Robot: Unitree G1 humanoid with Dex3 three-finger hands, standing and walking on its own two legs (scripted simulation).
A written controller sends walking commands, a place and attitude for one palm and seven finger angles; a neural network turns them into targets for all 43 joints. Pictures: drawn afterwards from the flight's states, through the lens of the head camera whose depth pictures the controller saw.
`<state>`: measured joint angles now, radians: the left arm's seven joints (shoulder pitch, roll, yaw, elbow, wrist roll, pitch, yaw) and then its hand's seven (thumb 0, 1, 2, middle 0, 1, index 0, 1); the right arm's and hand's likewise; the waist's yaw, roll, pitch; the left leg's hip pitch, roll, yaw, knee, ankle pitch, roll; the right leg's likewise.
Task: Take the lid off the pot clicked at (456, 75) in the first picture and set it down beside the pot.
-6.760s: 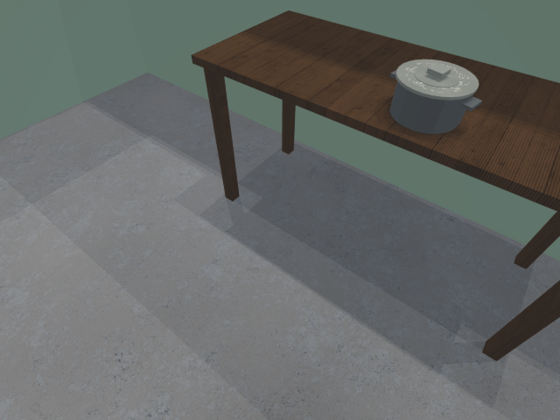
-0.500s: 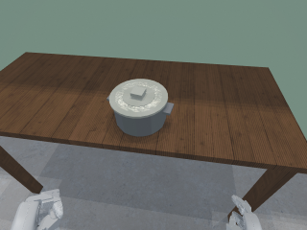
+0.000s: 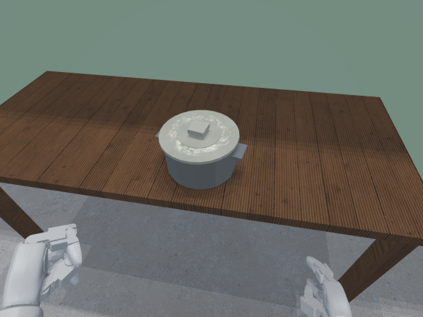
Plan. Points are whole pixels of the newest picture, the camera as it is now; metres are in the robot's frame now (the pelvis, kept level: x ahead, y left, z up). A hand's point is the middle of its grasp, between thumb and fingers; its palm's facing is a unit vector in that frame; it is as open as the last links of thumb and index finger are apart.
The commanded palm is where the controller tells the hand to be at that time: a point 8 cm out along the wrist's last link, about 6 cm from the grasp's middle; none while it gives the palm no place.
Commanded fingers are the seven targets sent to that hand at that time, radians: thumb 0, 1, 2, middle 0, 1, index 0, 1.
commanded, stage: reach forward and open the fingers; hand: left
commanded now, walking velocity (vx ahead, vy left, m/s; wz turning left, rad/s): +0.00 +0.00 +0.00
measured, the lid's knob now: (198, 128) +0.52 +0.10 +0.08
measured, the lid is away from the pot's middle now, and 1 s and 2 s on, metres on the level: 0.00 0.00 0.00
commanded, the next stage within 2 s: move the open hand above the knob in 1.20 s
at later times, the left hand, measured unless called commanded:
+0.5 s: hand (62, 249) +0.18 +0.27 +0.10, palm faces -0.24 -0.05 -0.97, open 3.4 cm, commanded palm +0.17 +0.26 +0.16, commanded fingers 0.00 0.25 1.20 -1.05 -0.76 -1.05 -0.76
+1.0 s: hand (66, 208) +0.23 +0.27 +0.13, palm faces -0.14 -0.02 -0.99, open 9.2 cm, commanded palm +0.21 +0.26 +0.20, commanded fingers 0.00 -0.31 1.42 -0.82 -0.08 -0.82 -0.08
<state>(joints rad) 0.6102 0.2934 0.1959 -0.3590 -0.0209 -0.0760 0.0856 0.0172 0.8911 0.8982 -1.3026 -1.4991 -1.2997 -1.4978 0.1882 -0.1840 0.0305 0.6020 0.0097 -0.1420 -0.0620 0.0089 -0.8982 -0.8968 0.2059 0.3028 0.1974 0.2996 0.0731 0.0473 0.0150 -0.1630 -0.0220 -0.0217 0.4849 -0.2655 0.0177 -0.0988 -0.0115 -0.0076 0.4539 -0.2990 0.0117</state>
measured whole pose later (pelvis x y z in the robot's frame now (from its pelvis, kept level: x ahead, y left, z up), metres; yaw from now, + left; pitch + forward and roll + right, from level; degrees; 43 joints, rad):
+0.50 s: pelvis -0.01 +0.00 +0.00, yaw +1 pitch +1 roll +0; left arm 0.41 0.68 0.12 -0.34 0.72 0.03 -0.19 0.01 0.52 1.08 -1.17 -1.08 -1.17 -1.08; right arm 0.13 -0.30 0.00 0.55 0.04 0.09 -0.03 0.01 -0.90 -0.90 0.20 0.30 0.19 0.30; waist 0.06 0.14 -0.03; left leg -0.28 -0.02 -0.03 0.52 -0.25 0.02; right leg -0.22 -0.01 -0.02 0.50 -0.30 0.01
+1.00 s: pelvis -0.04 +0.02 +0.00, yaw +1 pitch -1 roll -1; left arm 0.02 0.68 0.06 -0.19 0.75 -0.01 -0.29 0.00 -0.18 1.34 -0.88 -0.23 -0.88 -0.23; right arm 0.14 -0.27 0.02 0.56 0.05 0.10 0.02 0.01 -0.90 -0.90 0.20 0.30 0.19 0.30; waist 0.06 0.12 0.03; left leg -0.25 -0.05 -0.02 0.45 -0.18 0.04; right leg -0.19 -0.04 -0.01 0.44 -0.23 0.03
